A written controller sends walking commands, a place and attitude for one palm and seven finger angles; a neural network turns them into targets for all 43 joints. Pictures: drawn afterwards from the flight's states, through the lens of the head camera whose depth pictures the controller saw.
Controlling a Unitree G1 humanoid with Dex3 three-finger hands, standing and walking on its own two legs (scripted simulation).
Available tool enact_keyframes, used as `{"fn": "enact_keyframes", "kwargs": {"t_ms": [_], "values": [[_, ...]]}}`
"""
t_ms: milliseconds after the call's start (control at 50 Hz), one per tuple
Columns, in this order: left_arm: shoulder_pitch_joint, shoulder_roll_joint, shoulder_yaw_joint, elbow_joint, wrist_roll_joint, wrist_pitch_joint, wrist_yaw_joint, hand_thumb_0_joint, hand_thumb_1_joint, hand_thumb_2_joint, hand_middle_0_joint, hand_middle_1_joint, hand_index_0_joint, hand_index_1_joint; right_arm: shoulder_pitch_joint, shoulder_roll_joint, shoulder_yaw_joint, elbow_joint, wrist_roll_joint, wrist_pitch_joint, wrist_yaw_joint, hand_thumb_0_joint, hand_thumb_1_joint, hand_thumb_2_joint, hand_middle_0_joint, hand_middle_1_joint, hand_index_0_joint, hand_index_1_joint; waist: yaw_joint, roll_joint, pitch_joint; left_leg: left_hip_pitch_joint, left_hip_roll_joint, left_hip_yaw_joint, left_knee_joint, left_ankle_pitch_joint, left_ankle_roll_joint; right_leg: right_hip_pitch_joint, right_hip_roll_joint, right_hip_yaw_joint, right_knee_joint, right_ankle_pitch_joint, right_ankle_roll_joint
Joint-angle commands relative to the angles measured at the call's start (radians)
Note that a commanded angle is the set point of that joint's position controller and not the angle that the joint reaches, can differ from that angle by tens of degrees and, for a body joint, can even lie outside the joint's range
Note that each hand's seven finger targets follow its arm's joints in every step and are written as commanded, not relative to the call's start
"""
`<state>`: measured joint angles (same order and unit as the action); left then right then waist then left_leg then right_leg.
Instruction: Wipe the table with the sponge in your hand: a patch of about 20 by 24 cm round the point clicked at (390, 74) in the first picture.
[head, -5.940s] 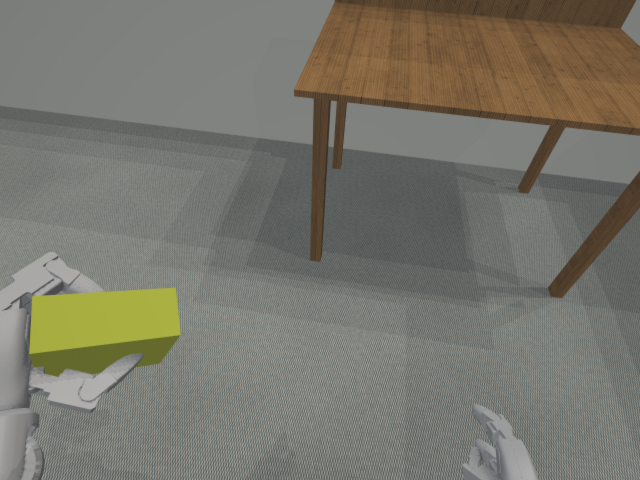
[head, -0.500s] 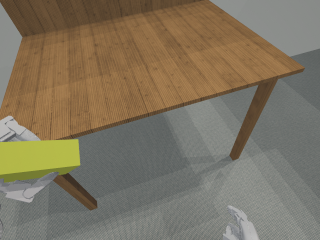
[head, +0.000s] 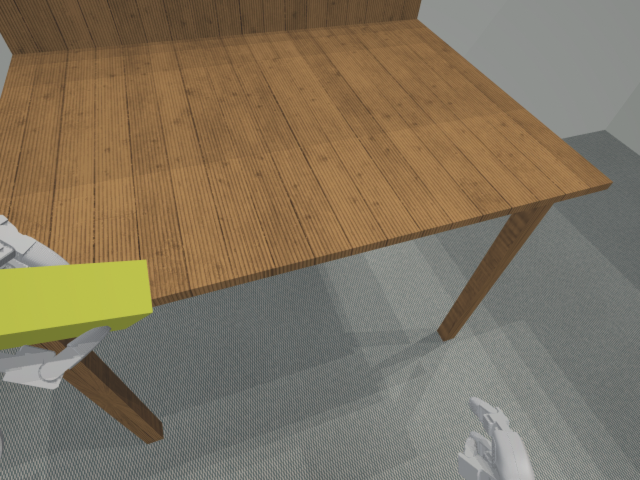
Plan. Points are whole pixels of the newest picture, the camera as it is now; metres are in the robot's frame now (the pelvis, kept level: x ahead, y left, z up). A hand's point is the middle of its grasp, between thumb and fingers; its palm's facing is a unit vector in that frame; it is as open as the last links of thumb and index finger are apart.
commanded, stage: come to a stop and stand still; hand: left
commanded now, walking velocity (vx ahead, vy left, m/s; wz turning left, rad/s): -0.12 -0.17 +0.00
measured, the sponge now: (89, 303) +0.23 +0.23 +0.16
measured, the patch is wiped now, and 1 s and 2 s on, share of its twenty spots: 0.00 0.00 0.00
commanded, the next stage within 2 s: look again from close up in 1.26 s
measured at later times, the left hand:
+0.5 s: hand (113, 332) +0.21 +0.20 +0.16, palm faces +0.34 -0.83 -0.43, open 9.1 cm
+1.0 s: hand (78, 416) +0.14 +0.20 +0.15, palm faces +0.36 -0.85 -0.39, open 9.1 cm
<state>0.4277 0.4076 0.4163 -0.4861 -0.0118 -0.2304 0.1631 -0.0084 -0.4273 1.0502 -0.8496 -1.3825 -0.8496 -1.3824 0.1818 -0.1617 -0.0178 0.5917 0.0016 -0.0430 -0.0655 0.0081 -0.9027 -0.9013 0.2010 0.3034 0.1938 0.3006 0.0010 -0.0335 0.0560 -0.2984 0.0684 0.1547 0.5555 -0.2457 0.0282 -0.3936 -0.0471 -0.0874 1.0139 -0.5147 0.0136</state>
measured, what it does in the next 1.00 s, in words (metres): steps on the spot: right foot, then left foot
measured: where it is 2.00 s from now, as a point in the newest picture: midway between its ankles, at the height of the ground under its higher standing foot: outside the picture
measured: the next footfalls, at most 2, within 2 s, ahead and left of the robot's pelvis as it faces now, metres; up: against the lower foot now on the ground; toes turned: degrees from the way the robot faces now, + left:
right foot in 0.26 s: +0.03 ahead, -0.13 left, +0.00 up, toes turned -5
left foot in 0.56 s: +0.03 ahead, +0.09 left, +0.00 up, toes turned -2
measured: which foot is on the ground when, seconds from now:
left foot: down 0.00-0.30, up 0.32-0.54, down 0.56-1.00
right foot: up 0.00-0.24, down 0.26-1.00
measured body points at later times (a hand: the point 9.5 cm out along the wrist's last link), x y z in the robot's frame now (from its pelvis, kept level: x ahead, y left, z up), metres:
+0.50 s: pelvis -0.01 -0.03 +0.00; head +0.02 -0.03 +0.45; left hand +0.19 +0.24 +0.18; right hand +0.16 -0.28 -0.08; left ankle -0.01 +0.10 -0.71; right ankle +0.02 -0.11 -0.73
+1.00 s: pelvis -0.07 -0.03 +0.00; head -0.06 -0.03 +0.45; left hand +0.12 +0.25 +0.17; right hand +0.08 -0.24 -0.10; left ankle -0.01 +0.09 -0.73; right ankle -0.01 -0.13 -0.73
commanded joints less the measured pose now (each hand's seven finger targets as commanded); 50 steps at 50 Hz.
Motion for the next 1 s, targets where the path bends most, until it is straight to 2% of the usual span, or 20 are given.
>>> {"fn": "enact_keyframes", "kwargs": {"t_ms": [0,100,140,200,220,260,300,340,380,480,520,580,600,620,660,780,820,880,920,980], "values": [[-0.038,0.085,0.001,-0.296,-0.01,-0.054,-0.003,0.0,0.1,1.3,-1.2,-1.6,-1.2,-1.6,-0.041,-0.155,-0.032,-0.129,0.003,-0.07,0.014,0.0,-0.9,-0.9,0.2,0.3,0.2,0.3,0.001,0.253,-0.133,0.144,0.237,-0.207,-0.238,0.31,0.129,-0.083,-0.024,0.01,-0.041,0.097,0.02],[-0.006,0.126,0.039,-0.34,-0.022,-0.024,0.006,0.0,0.1,1.3,-1.2,-1.6,-1.2,-1.6,-0.034,-0.141,-0.009,-0.14,-0.01,-0.096,0.017,0.0,-0.9,-0.9,0.2,0.3,0.2,0.3,-0.005,0.256,-0.183,0.188,0.239,-0.173,-0.222,0.461,0.079,0.047,0.025,-0.038,-0.288,0.138,0.027],[0.008,0.159,0.086,-0.318,-0.028,-0.014,0.012,0.0,0.1,1.3,-1.2,-1.6,-1.2,-1.6,-0.037,-0.14,-0.005,-0.144,-0.009,-0.093,0.014,0.0,-0.9,-0.9,0.2,0.3,0.2,0.3,-0.005,0.247,-0.192,0.197,0.241,-0.158,-0.201,0.457,0.061,0.094,0.036,-0.046,-0.397,0.16,0.026],[0.025,0.122,0.078,-0.247,-0.029,-0.008,0.011,0.0,0.1,1.3,-1.2,-1.6,-1.2,-1.6,-0.043,-0.133,-0.001,-0.144,0.0,-0.077,0.016,0.0,-0.9,-0.9,0.2,0.3,0.2,0.3,-0.001,0.209,-0.19,0.127,0.208,-0.117,-0.126,0.35,0.017,0.237,0.026,-0.037,-0.593,0.318,0.019],[0.02,0.127,0.083,-0.231,-0.028,-0.01,0.011,0.0,0.1,1.3,-1.2,-1.6,-1.2,-1.6,-0.042,-0.128,-0.001,-0.144,0.004,-0.071,0.017,0.0,-0.9,-0.9,0.2,0.3,0.2,0.3,-0.006,0.163,-0.199,0.083,0.179,-0.104,-0.081,0.271,-0.004,0.291,-0.007,0.005,-0.634,0.429,0.008],[0.005,0.139,0.075,-0.22,-0.027,-0.007,0.014,0.0,0.1,1.3,-1.2,-1.6,-1.2,-1.6,-0.031,-0.106,0.007,-0.148,0.004,-0.062,0.019,0.0,-0.9,-0.9,0.2,0.3,0.2,0.3,-0.029,-0.019,-0.23,-0.008,0.07,-0.053,0.051,0.07,-0.056,0.346,-0.178,0.207,-0.608,0.84,-0.067],[0.037,0.105,0.048,-0.146,-0.039,0.02,0.002,0.0,0.1,1.3,-1.2,-1.6,-1.2,-1.6,-0.041,-0.116,-0.002,-0.145,0.013,-0.06,0.022,0.0,-0.9,-0.9,0.2,0.3,0.2,0.3,-0.007,-0.196,-0.206,-0.075,-0.02,-0.088,0.2,-0.195,-0.069,0.318,-0.248,0.272,-0.637,0.899,-0.127],[0.046,0.141,0.076,-0.18,-0.034,0.02,0.011,0.0,0.1,1.3,-1.2,-1.6,-1.2,-1.6,-0.07,-0.111,0.004,-0.142,0.015,-0.046,0.016,0.0,-0.9,-0.9,0.2,0.3,0.2,0.3,-0.001,-0.14,-0.2,-0.13,-0.018,-0.133,0.288,-0.248,-0.06,0.333,-0.282,0.27,-0.632,0.889,-0.154],[0.059,0.131,0.074,-0.211,-0.026,0.012,0.012,0.0,0.1,1.3,-1.2,-1.6,-1.2,-1.6,-0.096,-0.1,0.017,-0.152,0.007,-0.04,0.008,0.0,-0.9,-0.9,0.2,0.3,0.2,0.3,0.006,-0.121,-0.194,-0.132,-0.024,-0.126,0.263,-0.223,-0.061,0.347,-0.249,0.2,-0.61,0.901,-0.146],[0.062,0.146,0.088,-0.288,-0.024,-0.01,0.023,0.0,0.1,1.3,-1.2,-1.6,-1.2,-1.6,-0.082,-0.121,0.003,-0.159,-0.004,-0.031,-0.013,0.0,-0.9,-0.9,0.2,0.3,0.2,0.3,0.012,-0.041,-0.197,-0.048,-0.041,-0.092,0.05,-0.107,-0.052,0.334,-0.206,0.172,-0.621,0.717,-0.125],[0.058,0.143,0.08,-0.311,-0.025,-0.011,0.026,0.0,0.1,1.3,-1.2,-1.6,-1.2,-1.6,-0.056,-0.132,-0.009,-0.157,-0.004,-0.03,-0.015,0.0,-0.9,-0.9,0.2,0.3,0.2,0.3,0.001,0.017,-0.198,0.071,-0.036,-0.097,-0.084,0.003,-0.046,0.272,-0.183,0.174,-0.613,0.575,-0.091],[0.041,0.137,0.059,-0.329,-0.02,-0.025,0.028,0.0,0.1,1.3,-1.2,-1.6,-1.2,-1.6,-0.062,-0.174,-0.023,-0.168,0.002,-0.035,-0.021,0.0,-0.9,-0.9,0.2,0.3,0.2,0.3,0.019,0.214,-0.161,0.1,0.148,-0.25,-0.187,0.235,0.013,0.183,-0.039,0.095,-0.527,0.321,-0.012],[0.036,0.133,0.059,-0.306,-0.018,-0.03,0.024,0.0,0.1,1.3,-1.2,-1.6,-1.2,-1.6,-0.067,-0.161,-0.009,-0.16,-0.005,-0.039,-0.019,0.0,-0.9,-0.9,0.2,0.3,0.2,0.3,0.017,0.311,-0.131,0.007,0.195,-0.307,-0.254,0.179,0.036,0.197,-0.014,0.057,-0.462,0.217,-0.001],[0.014,0.121,0.044,-0.273,-0.011,-0.031,0.02,0.0,0.1,1.3,-1.2,-1.6,-1.2,-1.6,-0.072,-0.155,-0.005,-0.153,-0.01,-0.042,-0.017,0.0,-0.9,-0.9,0.2,0.3,0.2,0.3,0.015,0.341,-0.079,-0.1,0.22,-0.325,-0.3,0.11,0.053,0.226,-0.006,0.051,-0.399,0.143,-0.001],[-0.08,0.1,0.01,-0.259,0.002,-0.037,0.013,0.0,0.1,1.3,-1.2,-1.6,-1.2,-1.6,-0.065,-0.157,-0.01,-0.145,-0.008,-0.06,-0.013,0.0,-0.9,-0.9,0.2,0.3,0.2,0.3,0.014,0.282,-0.034,-0.157,0.215,-0.295,-0.305,0.026,0.052,0.232,-0.002,0.05,-0.373,0.119,0.001],[-0.093,0.062,-0.018,-0.148,-0.002,-0.025,0.001,0.0,0.1,1.3,-1.2,-1.6,-1.2,-1.6,-0.036,-0.166,-0.012,-0.131,0.001,-0.081,0.0,0.0,-0.9,-0.9,0.2,0.3,0.2,0.3,-0.001,0.086,-0.123,-0.064,0.092,-0.188,-0.169,-0.033,-0.011,0.264,-0.023,0.088,-0.572,0.318,-0.006],[-0.099,0.064,-0.02,-0.142,-0.005,-0.015,-0.007,0.0,0.1,1.3,-1.2,-1.6,-1.2,-1.6,-0.053,-0.156,-0.009,-0.137,-0.002,-0.076,0.002,0.0,-0.9,-0.9,0.2,0.3,0.2,0.3,0.003,0.017,-0.085,-0.075,0.049,-0.153,-0.144,-0.219,-0.021,0.173,-0.058,0.152,-0.645,0.127,-0.022],[-0.091,0.113,0.013,-0.189,-0.011,-0.005,0.001,0.0,0.1,1.3,-1.2,-1.6,-1.2,-1.6,-0.061,-0.137,0.0,-0.136,-0.009,-0.063,-0.002,0.0,-0.9,-0.9,0.2,0.3,0.2,0.3,0.002,-0.045,-0.077,-0.002,0.003,-0.124,-0.023,-0.197,-0.025,0.045,-0.137,0.245,-0.762,-0.072,-0.058],[-0.091,0.122,0.023,-0.216,-0.013,0.001,0.006,0.0,0.1,1.3,-1.2,-1.6,-1.2,-1.6,-0.066,-0.127,0.007,-0.131,-0.014,-0.058,-0.004,0.0,-0.9,-0.9,0.2,0.3,0.2,0.3,-0.001,-0.056,-0.092,0.042,-0.01,-0.125,0.02,-0.137,-0.025,0.018,-0.162,0.249,-0.777,-0.075,-0.072],[-0.066,0.137,0.048,-0.252,-0.015,-0.008,0.017,0.0,0.1,1.3,-1.2,-1.6,-1.2,-1.6,-0.072,-0.127,0.011,-0.134,-0.015,-0.061,-0.012,0.0,-0.9,-0.9,0.2,0.3,0.2,0.3,0.003,0.038,-0.119,0.041,0.017,-0.159,-0.084,-0.113,-0.014,0.072,-0.105,0.175,-0.7,0.023,-0.05]]}}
